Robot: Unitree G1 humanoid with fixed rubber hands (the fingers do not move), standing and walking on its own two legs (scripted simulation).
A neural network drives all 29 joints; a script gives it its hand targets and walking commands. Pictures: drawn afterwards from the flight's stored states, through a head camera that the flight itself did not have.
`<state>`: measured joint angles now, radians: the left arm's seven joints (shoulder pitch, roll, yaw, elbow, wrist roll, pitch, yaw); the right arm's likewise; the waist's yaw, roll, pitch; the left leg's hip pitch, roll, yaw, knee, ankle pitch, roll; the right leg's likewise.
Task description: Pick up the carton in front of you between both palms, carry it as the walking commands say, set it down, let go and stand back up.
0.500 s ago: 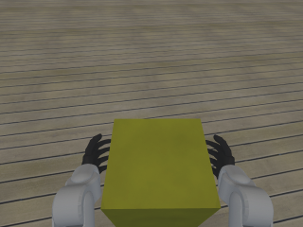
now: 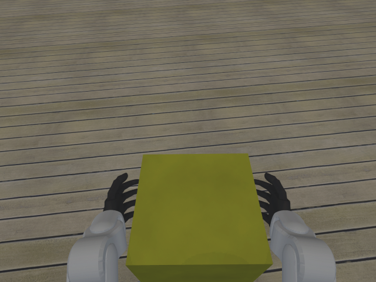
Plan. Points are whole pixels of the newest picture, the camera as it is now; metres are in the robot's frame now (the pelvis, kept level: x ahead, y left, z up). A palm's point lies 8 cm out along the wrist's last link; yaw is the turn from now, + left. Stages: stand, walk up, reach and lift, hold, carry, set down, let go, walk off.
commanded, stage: carry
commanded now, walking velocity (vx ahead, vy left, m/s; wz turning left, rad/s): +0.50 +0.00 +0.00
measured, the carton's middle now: (195, 227) +0.24 +0.00 +0.00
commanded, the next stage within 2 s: none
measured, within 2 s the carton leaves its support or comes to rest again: neither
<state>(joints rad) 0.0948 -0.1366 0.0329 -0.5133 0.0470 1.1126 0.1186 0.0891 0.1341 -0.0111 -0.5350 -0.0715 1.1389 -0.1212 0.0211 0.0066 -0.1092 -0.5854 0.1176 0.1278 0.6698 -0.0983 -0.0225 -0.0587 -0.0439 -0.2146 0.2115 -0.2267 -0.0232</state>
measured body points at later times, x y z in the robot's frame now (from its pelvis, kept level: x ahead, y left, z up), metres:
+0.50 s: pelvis +0.30 +0.03 -0.01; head +0.31 +0.04 +0.44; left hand +0.56 +0.18 +0.08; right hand +0.54 -0.13 +0.09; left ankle +0.25 +0.12 -0.75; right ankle +0.40 -0.08 -0.73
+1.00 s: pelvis +0.41 +0.02 -0.01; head +0.40 +0.03 +0.44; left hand +0.65 +0.19 +0.07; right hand +0.66 -0.12 +0.07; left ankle +0.25 +0.12 -0.74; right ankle +0.42 -0.09 -0.74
